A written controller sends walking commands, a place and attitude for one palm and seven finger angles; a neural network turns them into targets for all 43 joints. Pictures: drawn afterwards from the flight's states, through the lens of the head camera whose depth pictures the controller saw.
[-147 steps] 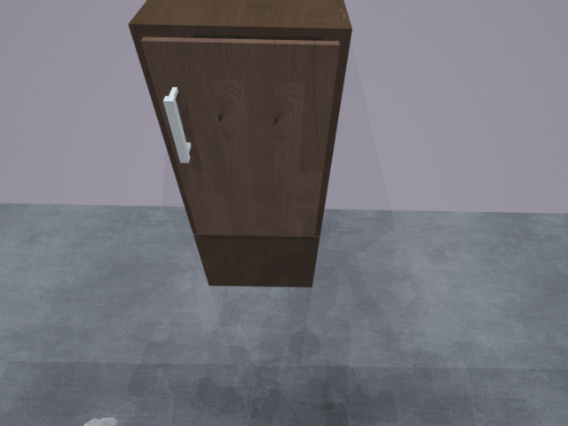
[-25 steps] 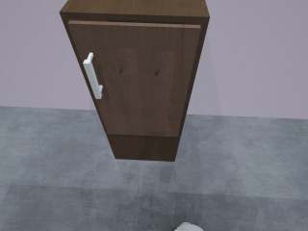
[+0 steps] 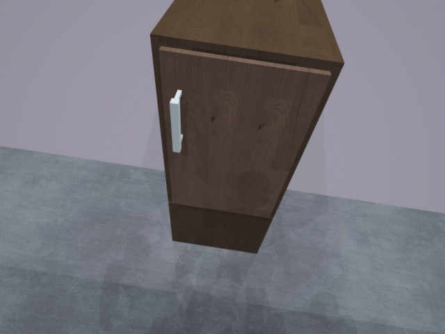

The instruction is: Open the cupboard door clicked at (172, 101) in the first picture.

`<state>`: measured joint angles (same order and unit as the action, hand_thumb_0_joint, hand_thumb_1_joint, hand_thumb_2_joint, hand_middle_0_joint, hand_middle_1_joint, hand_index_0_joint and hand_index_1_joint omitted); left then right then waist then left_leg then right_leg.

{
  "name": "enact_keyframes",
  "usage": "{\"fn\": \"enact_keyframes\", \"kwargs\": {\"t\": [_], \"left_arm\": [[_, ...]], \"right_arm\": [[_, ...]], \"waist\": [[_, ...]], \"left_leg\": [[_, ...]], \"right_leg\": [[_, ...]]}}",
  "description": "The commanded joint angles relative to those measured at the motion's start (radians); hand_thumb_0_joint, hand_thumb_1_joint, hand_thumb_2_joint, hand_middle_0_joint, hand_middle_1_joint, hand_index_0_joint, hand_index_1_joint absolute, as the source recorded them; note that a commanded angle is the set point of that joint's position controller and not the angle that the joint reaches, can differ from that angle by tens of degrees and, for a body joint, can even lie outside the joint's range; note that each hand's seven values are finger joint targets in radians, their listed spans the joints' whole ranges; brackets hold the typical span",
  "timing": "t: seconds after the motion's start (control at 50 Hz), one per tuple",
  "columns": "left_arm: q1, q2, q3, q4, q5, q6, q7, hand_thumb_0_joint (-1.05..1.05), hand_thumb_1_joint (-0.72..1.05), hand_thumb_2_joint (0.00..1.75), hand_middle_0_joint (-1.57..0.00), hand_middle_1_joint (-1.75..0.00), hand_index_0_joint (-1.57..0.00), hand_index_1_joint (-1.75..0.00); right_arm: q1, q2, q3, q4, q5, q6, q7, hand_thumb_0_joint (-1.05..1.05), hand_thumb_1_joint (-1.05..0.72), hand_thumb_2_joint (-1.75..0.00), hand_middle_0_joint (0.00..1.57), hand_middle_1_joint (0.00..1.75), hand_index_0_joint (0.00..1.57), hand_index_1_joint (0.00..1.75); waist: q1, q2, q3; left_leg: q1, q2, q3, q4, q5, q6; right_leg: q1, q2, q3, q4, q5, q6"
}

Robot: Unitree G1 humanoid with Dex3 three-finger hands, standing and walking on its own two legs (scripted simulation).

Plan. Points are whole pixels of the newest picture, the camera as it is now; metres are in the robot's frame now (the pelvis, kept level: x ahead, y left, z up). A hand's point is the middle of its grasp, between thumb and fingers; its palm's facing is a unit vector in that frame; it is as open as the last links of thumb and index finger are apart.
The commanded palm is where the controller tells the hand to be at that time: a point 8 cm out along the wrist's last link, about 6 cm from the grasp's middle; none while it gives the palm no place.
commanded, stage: come to a stop and stand still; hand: left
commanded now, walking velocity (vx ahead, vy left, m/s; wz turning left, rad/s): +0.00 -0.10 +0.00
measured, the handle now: (177, 122) +0.58 +0.16 +0.02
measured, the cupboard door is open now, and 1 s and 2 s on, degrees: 0 0 0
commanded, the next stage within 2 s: look again from close up in 0.66 s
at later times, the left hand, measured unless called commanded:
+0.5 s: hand out of the picture +0.01 +0.12 -0.17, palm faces +0.00 -0.98 -0.21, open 7.2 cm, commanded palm none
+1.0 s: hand out of the picture +0.01 +0.15 -0.18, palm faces +0.04 -0.98 -0.21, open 7.3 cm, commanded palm none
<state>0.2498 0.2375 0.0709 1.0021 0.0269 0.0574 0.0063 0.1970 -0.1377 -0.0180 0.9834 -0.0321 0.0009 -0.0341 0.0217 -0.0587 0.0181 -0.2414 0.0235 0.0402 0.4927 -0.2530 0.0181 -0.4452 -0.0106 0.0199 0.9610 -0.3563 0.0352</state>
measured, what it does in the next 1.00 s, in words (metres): steps on the spot: right foot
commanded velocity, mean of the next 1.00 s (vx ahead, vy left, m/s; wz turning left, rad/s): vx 0.00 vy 0.00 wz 0.00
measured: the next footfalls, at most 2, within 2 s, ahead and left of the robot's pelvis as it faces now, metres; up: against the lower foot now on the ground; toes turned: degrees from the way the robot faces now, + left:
right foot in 0.22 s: +0.01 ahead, -0.14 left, +0.00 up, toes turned -4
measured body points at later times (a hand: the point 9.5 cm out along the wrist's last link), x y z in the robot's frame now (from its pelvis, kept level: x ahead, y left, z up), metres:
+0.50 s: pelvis +0.00 -0.05 +0.00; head +0.00 -0.06 +0.45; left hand +0.01 +0.17 -0.15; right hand -0.04 -0.26 -0.17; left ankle +0.01 +0.11 -0.74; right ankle -0.03 -0.14 -0.74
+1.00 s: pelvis +0.00 -0.03 -0.01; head +0.00 -0.03 +0.44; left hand +0.01 +0.20 -0.16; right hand +0.04 -0.27 -0.15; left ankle +0.01 +0.11 -0.74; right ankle -0.03 -0.14 -0.74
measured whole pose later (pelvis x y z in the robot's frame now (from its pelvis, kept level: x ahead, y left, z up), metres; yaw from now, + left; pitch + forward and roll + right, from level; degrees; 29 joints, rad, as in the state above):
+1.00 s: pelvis +0.00 -0.03 -0.01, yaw +0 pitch -1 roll +0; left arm 0.32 0.16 0.01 1.03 0.02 0.00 0.04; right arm 0.27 -0.19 -0.03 1.01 -0.02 0.00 -0.04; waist 0.00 0.01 0.00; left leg -0.25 0.05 0.03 0.56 -0.29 -0.03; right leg -0.17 -0.02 -0.07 0.54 -0.35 0.00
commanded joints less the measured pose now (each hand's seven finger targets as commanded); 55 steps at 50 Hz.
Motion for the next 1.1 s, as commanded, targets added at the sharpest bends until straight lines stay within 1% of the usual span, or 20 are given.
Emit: {"fn": "enact_keyframes", "kwargs": {"t": [0.0,0.06,0.1,0.14,0.16,0.18,0.2,0.24,0.3,0.38,0.58,0.72,0.74,0.76,0.78,0.8,0.86,0.9,0.98,1.08], "left_arm": [[0.027,0.023,-0.006,-0.032,0.000,-0.018,-0.007,0.00,0.90,0.90,-0.20,-0.30,-0.20,-0.30],[0.002,0.004,-0.019,-0.027,-0.006,-0.023,-0.007,0.00,0.90,0.90,-0.20,-0.30,-0.20,-0.30],[0.047,-0.006,-0.023,-0.003,-0.011,-0.029,-0.003,0.00,0.90,0.90,-0.20,-0.30,-0.20,-0.30],[0.106,0.001,-0.025,0.032,-0.012,-0.042,0.002,0.00,0.90,0.90,-0.20,-0.30,-0.20,-0.30],[0.128,0.017,-0.025,0.051,-0.011,-0.051,0.007,0.00,0.90,0.90,-0.20,-0.30,-0.20,-0.30],[0.135,0.052,-0.024,0.064,-0.009,-0.061,0.015,0.00,0.90,0.90,-0.20,-0.30,-0.20,-0.30],[0.125,0.075,-0.027,0.074,-0.012,-0.066,0.020,0.00,0.90,0.90,-0.20,-0.30,-0.20,-0.30],[0.093,0.072,-0.031,0.091,-0.013,-0.075,0.023,0.00,0.90,0.90,-0.20,-0.30,-0.20,-0.30],[0.061,0.035,-0.046,0.101,-0.019,-0.074,0.026,0.00,0.90,0.90,-0.20,-0.30,-0.20,-0.30],[0.068,0.021,-0.048,0.114,-0.023,-0.069,0.030,0.00,0.90,0.90,-0.20,-0.30,-0.20,-0.30],[0.093,0.000,-0.044,0.108,-0.022,-0.072,0.033,0.00,0.90,0.90,-0.20,-0.30,-0.20,-0.30],[0.115,-0.013,-0.042,0.112,-0.020,-0.076,0.035,0.00,0.90,0.90,-0.20,-0.30,-0.20,-0.30],[0.111,0.170,-0.053,0.027,0.002,-0.096,0.035,0.00,0.90,0.90,-0.20,-0.30,-0.20,-0.30],[0.089,0.094,-0.025,0.023,-0.004,-0.105,0.038,0.00,0.90,0.90,-0.20,-0.30,-0.20,-0.30],[0.092,0.093,-0.030,0.014,-0.009,-0.113,0.038,0.00,0.90,0.90,-0.20,-0.30,-0.20,-0.30],[0.111,0.071,-0.027,0.013,-0.010,-0.110,0.038,0.00,0.90,0.90,-0.20,-0.30,-0.20,-0.30],[0.122,0.052,-0.033,-0.003,-0.005,-0.096,0.040,0.00,0.90,0.90,-0.20,-0.30,-0.20,-0.30],[0.110,0.064,-0.030,-0.023,-0.004,-0.089,0.040,0.00,0.90,0.90,-0.20,-0.30,-0.20,-0.30],[0.111,0.062,-0.035,-0.045,-0.006,-0.074,0.040,0.00,0.90,0.90,-0.20,-0.30,-0.20,-0.30],[0.091,0.071,-0.041,-0.061,-0.006,-0.061,0.035,0.00,0.90,0.90,-0.20,-0.30,-0.20,-0.30]], "right_arm": [[0.084,-0.202,-0.054,-0.013,0.003,-0.016,-0.023,0.00,-0.90,-0.90,0.20,0.30,0.20,0.30],[0.122,-0.216,-0.060,0.022,0.002,-0.011,-0.024,0.00,-0.90,-0.90,0.20,0.30,0.20,0.30],[0.111,-0.227,-0.061,0.038,0.005,-0.008,-0.021,0.00,-0.90,-0.90,0.20,0.30,0.20,0.30],[0.104,-0.214,-0.056,0.056,0.014,-0.009,-0.016,0.00,-0.90,-0.90,0.20,0.30,0.20,0.30],[0.115,-0.193,-0.051,0.065,0.019,-0.012,-0.013,0.00,-0.90,-0.90,0.20,0.30,0.20,0.30],[0.116,-0.152,-0.044,0.070,0.027,-0.016,-0.009,0.00,-0.90,-0.90,0.20,0.30,0.20,0.30],[0.104,-0.114,-0.030,0.068,0.030,-0.017,-0.004,0.00,-0.90,-0.90,0.20,0.30,0.20,0.30],[0.079,-0.091,-0.016,0.084,0.022,-0.004,-0.002,0.00,-0.90,-0.90,0.20,0.30,0.20,0.30],[0.107,-0.089,-0.009,0.133,0.020,-0.002,-0.001,0.00,-0.90,-0.90,0.20,0.30,0.20,0.30],[0.133,-0.084,-0.003,0.167,0.018,-0.003,-0.003,0.00,-0.90,-0.90,0.20,0.30,0.20,0.30],[0.161,-0.066,-0.005,0.174,0.017,0.002,-0.008,0.00,-0.90,-0.90,0.20,0.30,0.20,0.30],[0.162,-0.065,-0.006,0.167,0.019,-0.005,-0.012,0.00,-0.90,-0.90,0.20,0.30,0.20,0.30],[0.075,-0.169,-0.016,0.035,0.010,-0.002,0.007,0.00,-0.90,-0.90,0.20,0.30,0.20,0.30],[0.107,-0.160,-0.029,0.002,0.002,-0.023,-0.003,0.00,-0.90,-0.90,0.20,0.30,0.20,0.30],[0.122,-0.127,-0.027,0.008,0.002,-0.032,-0.009,0.00,-0.90,-0.90,0.20,0.30,0.20,0.30],[0.134,-0.107,-0.025,0.004,0.007,-0.030,-0.013,0.00,-0.90,-0.90,0.20,0.30,0.20,0.30],[0.133,-0.094,-0.022,-0.020,0.010,-0.019,-0.006,0.00,-0.90,-0.90,0.20,0.30,0.20,0.30],[0.122,-0.124,-0.029,-0.028,0.013,-0.019,-0.006,0.00,-0.90,-0.90,0.20,0.30,0.20,0.30],[0.107,-0.160,-0.028,-0.029,0.014,-0.021,-0.003,0.00,-0.90,-0.90,0.20,0.30,0.20,0.30],[0.060,-0.182,-0.026,-0.047,0.012,-0.019,0.004,0.00,-0.90,-0.90,0.20,0.30,0.20,0.30]], "waist": [[-0.053,0.179,0.008],[-0.076,0.200,-0.010],[-0.059,0.216,-0.043],[-0.033,0.204,-0.060],[-0.025,0.159,-0.074],[-0.030,0.063,-0.081],[-0.035,-0.001,-0.066],[-0.034,-0.125,-0.036],[-0.042,-0.039,0.042],[-0.030,0.031,0.085],[-0.030,0.035,0.083],[-0.029,0.031,0.057],[-0.034,-0.071,0.217],[-0.043,0.098,0.027],[-0.039,0.121,-0.103],[-0.034,0.072,-0.139],[-0.033,-0.089,-0.041],[-0.035,-0.041,0.006],[-0.026,0.090,0.001],[-0.019,0.093,0.030]], "left_leg": [[0.163,0.277,-0.214,-0.240,0.223,0.138],[0.200,0.277,-0.198,-0.191,0.408,0.138],[0.202,0.261,-0.177,-0.153,0.487,0.128],[0.158,0.215,-0.135,-0.100,0.460,0.086],[0.112,0.180,-0.112,-0.063,0.385,0.048],[0.037,0.134,-0.058,-0.019,0.270,0.005],[0.001,0.088,-0.011,-0.032,0.126,-0.021],[0.027,0.057,0.005,-0.047,0.037,-0.037],[0.088,0.079,-0.013,-0.103,0.121,-0.036],[0.071,0.089,-0.023,-0.129,0.135,-0.034],[0.082,0.087,-0.012,-0.112,0.128,-0.039],[0.096,0.093,-0.014,-0.113,0.173,-0.036],[-0.004,0.053,-0.070,-0.026,0.088,-0.023],[0.017,0.060,-0.045,0.012,0.103,-0.016],[0.031,0.048,-0.048,0.048,0.147,-0.009],[0.013,0.040,-0.033,0.065,0.116,-0.010],[-0.049,0.024,-0.019,0.075,0.045,-0.001],[-0.027,0.038,-0.023,0.038,0.120,0.005],[0.036,0.084,-0.045,0.022,0.345,0.013],[-0.009,0.091,-0.071,-0.035,0.228,0.020]], "right_leg": [[-0.058,-0.031,-0.003,-0.093,-0.048,0.014],[0.026,-0.025,-0.033,-0.244,-0.098,0.009],[0.104,-0.013,-0.051,-0.349,-0.062,-0.003],[0.225,-0.009,-0.070,-0.535,0.103,-0.010],[0.309,-0.035,-0.048,-0.635,0.215,-0.016],[0.386,-0.117,0.036,-0.636,0.351,-0.043],[0.379,-0.189,0.074,-0.618,0.461,-0.074],[0.308,-0.181,0.082,-0.621,0.450,-0.105],[0.221,-0.129,0.040,-0.643,0.308,-0.080],[0.229,-0.099,0.028,-0.668,0.203,-0.065],[0.225,-0.096,0.036,-0.690,0.214,-0.072],[0.251,-0.092,0.018,-0.661,0.304,-0.068],[0.153,-0.090,0.018,-0.671,0.326,-0.039],[0.237,-0.158,0.085,-0.574,0.419,-0.081],[0.312,-0.156,0.081,-0.545,0.531,-0.101],[0.340,-0.165,0.088,-0.543,0.552,-0.110],[0.307,-0.167,0.071,-0.544,0.578,-0.110],[0.264,-0.136,0.044,-0.528,0.541,-0.102],[0.238,-0.085,-0.012,-0.483,0.415,-0.072],[0.233,-0.073,-0.015,-0.513,0.227,-0.053]]}}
